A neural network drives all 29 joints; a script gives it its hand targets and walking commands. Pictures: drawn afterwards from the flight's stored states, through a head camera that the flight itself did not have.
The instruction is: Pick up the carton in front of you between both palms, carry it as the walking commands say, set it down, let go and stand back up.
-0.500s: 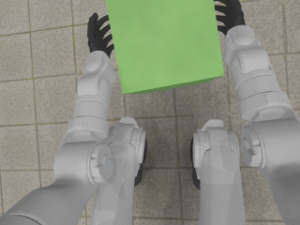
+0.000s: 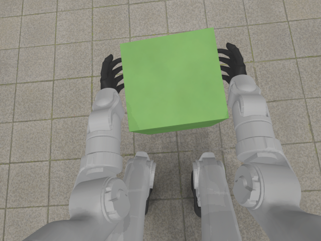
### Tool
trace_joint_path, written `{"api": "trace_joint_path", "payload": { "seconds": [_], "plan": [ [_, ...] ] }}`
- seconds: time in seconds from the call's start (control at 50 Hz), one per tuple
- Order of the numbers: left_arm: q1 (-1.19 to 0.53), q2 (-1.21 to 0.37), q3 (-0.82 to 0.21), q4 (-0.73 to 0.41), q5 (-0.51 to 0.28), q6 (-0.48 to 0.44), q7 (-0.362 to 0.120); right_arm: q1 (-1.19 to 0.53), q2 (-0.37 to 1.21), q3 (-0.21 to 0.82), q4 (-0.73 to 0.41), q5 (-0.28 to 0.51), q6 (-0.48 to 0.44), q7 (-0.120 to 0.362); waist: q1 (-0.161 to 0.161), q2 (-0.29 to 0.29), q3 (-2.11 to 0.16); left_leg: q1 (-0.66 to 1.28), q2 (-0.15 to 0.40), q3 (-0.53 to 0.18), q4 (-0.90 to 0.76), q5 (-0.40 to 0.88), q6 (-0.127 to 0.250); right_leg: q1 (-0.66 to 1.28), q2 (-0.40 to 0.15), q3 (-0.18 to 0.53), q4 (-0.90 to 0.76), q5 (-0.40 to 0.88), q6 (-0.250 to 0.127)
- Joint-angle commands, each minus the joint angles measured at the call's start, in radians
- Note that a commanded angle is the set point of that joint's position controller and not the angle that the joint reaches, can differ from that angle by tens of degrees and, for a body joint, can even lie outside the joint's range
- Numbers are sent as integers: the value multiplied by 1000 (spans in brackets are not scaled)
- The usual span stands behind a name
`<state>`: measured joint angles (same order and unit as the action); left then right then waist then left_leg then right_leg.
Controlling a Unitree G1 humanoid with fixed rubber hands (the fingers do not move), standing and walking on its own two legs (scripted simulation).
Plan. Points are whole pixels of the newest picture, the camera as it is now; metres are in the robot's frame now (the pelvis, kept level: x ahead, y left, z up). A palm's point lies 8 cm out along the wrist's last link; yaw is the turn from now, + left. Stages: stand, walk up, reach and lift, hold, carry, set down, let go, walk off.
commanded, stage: reach and lift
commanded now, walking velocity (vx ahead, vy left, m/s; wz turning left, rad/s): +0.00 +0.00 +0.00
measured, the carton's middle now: (173, 92) +0.47 +0.00 -0.14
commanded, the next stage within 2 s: none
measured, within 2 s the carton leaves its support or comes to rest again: neither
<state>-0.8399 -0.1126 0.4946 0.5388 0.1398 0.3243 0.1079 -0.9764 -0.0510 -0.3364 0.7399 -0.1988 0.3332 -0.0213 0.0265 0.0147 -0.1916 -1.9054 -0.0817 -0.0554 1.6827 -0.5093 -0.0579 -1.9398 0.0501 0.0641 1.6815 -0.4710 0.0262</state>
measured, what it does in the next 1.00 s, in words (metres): rises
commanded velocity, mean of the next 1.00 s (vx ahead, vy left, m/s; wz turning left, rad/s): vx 0.00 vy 0.00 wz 0.00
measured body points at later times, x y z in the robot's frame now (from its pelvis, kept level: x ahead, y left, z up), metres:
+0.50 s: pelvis +0.05 +0.00 +0.14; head +0.17 -0.01 +0.57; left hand +0.43 +0.15 +0.10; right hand +0.45 -0.15 +0.10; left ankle +0.10 +0.13 -0.48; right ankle +0.11 -0.12 -0.48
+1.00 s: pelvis +0.10 +0.01 +0.25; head +0.08 +0.01 +0.70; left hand +0.40 +0.15 +0.25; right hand +0.40 -0.15 +0.25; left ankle +0.10 +0.13 -0.48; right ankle +0.11 -0.12 -0.48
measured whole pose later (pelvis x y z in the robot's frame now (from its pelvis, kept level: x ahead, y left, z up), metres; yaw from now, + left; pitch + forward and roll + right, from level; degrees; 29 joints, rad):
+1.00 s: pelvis +0.10 +0.01 +0.25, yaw -1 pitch +4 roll +0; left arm -0.24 -0.15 0.24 0.41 0.20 0.48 0.04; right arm -0.22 0.14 -0.23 0.40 -0.21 0.49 -0.06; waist 0.00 0.01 -0.13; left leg -0.36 -0.03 -0.10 0.58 -0.29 -0.01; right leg -0.37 0.02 0.06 0.56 -0.26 0.01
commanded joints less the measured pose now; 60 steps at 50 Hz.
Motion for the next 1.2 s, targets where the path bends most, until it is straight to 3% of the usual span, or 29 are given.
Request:
{"api": "trace_joint_path", "payload": {
  "seconds": [0.0, 0.02, 0.04, 0.06, 0.1, 0.12, 0.22, 0.24, 0.26, 0.28, 0.32, 0.34, 0.36, 0.4, 0.42, 0.46, 0.48, 0.52, 0.58, 0.64, 0.66, 0.72, 0.76, 0.78, 0.84, 0.86, 0.9, 1.1, 1.18],
  "plan": [
    [-686, -1022, -695, 9, -171, 5, -262, -531, 1125, 525, -58, 192, -17, 240, -9, -46, -1026, 534, -104, 109, -224, 203, 12, 744, 114, -103, -191, 227, -15],
    [-690, -1032, -704, -13, -180, 5, -263, -535, 1109, 540, -90, 192, -12, 239, -30, -68, -1035, 569, -106, 111, -236, 196, 10, 772, 118, -113, -220, 209, -11],
    [-661, -1003, -709, -8, -168, 9, -262, -523, 1155, 581, -101, 229, -7, 233, 55, -63, -1057, 585, -108, 128, -239, 212, 18, 803, 114, -87, -238, 215, -6],
    [-633, -1028, -716, 3, -171, 10, -264, -525, 1151, 579, -97, 226, -6, 226, 0, -72, -1028, 569, -104, 111, -248, 202, 21, 833, 116, -96, -246, 215, -2],
    [-582, -1025, -710, 27, -177, 16, -269, -447, 1125, 559, -73, 203, 3, 222, -18, -81, -948, 599, -103, 92, -301, 160, 21, 840, 119, -100, -291, 188, -1],
    [-578, -1016, -719, 28, -165, 14, -271, -417, 1145, 561, -59, 202, 2, 217, 8, -68, -928, 616, -103, 104, -318, 179, 18, 858, 117, -83, -309, 213, -4],
    [-470, -1043, -709, 38, -153, 1, -273, -340, 1147, 553, -94, 183, -14, 221, 0, -50, -822, 673, -99, 70, -399, 199, 21, 934, 112, -62, -387, 237, -11],
    [-426, -1023, -686, 78, -129, 2, -274, -315, 1149, 541, -46, 173, -13, 221, 34, -76, -799, 691, -94, 68, -417, 212, 35, 933, 108, -50, -415, 230, -11],
    [-430, -1037, -712, 33, -141, -5, -275, -280, 1173, 549, -74, 172, -17, 218, -18, -63, -813, 739, -97, 64, -442, 200, 29, 984, 114, -63, -432, 228, -12],
    [-391, -1014, -676, 83, -114, 0, -276, -265, 1168, 527, -49, 161, -17, 215, 33, -52, -740, 718, -98, 66, -462, 196, 38, 971, 103, -39, -464, 213, -14],
    [-371, -1036, -683, 78, -110, -3, -284, -230, 1163, 529, -49, 136, -15, 215, -13, -81, -735, 768, -92, 50, -496, 177, 37, 1040, 100, -37, -504, 206, -14],
    [-363, -1042, -683, 86, -113, -2, -285, -237, 1168, 522, -44, 152, -22, 211, 5, -56, -711, 789, -89, 46, -517, 178, 41, 1050, 94, -26, -517, 205, -22],
    [-352, -1036, -687, 84, -106, -4, -286, -180, 1172, 516, -57, 130, -25, 212, -38, -42, -713, 829, -86, 39, -543, 185, 42, 1059, 100, -34, -542, 221, -14],
    [-306, -1044, -681, 90, -99, -4, -286, -202, 1182, 534, -84, 146, -28, 214, -14, -45, -658, 925, -77, 19, -594, 207, 47, 1068, 98, -38, -570, 204, -20],
    [-263, -1033, -668, 88, -74, -4, -285, -159, 1204, 529, -50, 135, -25, 214, 44, -26, -633, 900, -83, 30, -617, 200, 50, 1104, 94, -20, -598, 208, -22],
    [-260, -1067, -690, 83, -95, -9, -291, -112, 1189, 532, -67, 122, -24, 211, -48, -60, -617, 944, -74, 8, -646, 209, 48, 1207, 91, -11, -648, 238, -26],
    [-229, -1069, -683, 90, -85, -8, -290, -107, 1199, 557, -85, 139, -25, 215, 7, -35, -614, 990, -74, 13, -676, 216, 48, 1200, 88, -12, -658, 242, -21],
    [-181, -1071, -707, 76, -85, -4, -296, -70, 1192, 551, -124, 125, -33, 217, -33, -23, -593, 1039, -69, -7, -720, 267, 43, 1240, 92, -20, -701, 276, -27],
    [-100, -1051, -711, 73, -69, -9, -292, -10, 1176, 587, -148, 136, -27, 218, -5, -42, -546, 1142, -50, -24, -777, 332, 54, 1313, 73, 3, -754, 331, -29],
    [-97, -1052, -731, 41, -55, 2, -298, 21, 1188, 587, -156, 127, -14, 222, -29, 0, -497, 1191, -52, -22, -846, 331, 50, 1403, 78, 13, -833, 347, -30],
    [-76, -1071, -764, 21, -82, 4, -293, 22, 1205, 618, -168, 152, -8, 226, 0, -25, -505, 1247, -45, -31, -873, 363, 56, 1432, 74, 8, -848, 373, -30],
    [7, -1087, -783, 11, -78, 27, -304, 118, 1206, 631, -203, 144, 12, 225, -31, -9, -466, 1347, -43, -42, -930, 447, 50, 1549, 68, 24, -920, 449, -30],
    [61, -1044, -764, 14, -61, 40, -310, 121, 1188, 659, -241, 160, 30, 228, 20, -17, -431, 1396, -42, -34, -979, 515, 55, 1591, 61, 17, -971, 499, -14],
    [61, -1055, -783, 6, -76, 57, -310, 171, 1182, 647, -229, 153, 40, 225, -48, -15, -401, 1420, -40, -47, -1003, 507, 48, 1627, 60, 24, -994, 522, -25],
    [103, -1064, -815, -41, -94, 80, -312, 201, 1176, 656, -271, 168, 68, 234, -45, -12, -349, 1514, -23, -60, -1062, 559, 50, 1669, 58, 21, -1035, 546, -22],
    [151, -1081, -813, -37, -94, 98, -312, 206, 1176, 705, -317, 195, 81, 235, -10, 1, -364, 1547, -22, -62, -1083, 587, 48, 1730, 50, 19, -1065, 559, -28],
    [183, -1072, -841, -65, -109, 125, -312, 262, 1178, 699, -330, 190, 113, 236, -29, -23, -291, 1618, -16, -64, -1130, 626, 44, 1764, 55, 21, -1118, 593, -23],
    [106, -1019, -757, -83, -79, 257, -348, 207, 1155, 601, -359, 158, 245, 258, -48, 2, 30, 1681, 6, -41, -1317, 307, 63, 1827, 32, 5, -1282, 306, -32],
    [34, -1019, -689, -35, -48, 258, -368, 98, 1173, 543, -300, 143, 256, 278, -13, 1, 42, 1660, 16, -44, -1329, 219, 78, 1822, 24, 4, -1281, 227, -39]
  ]
}}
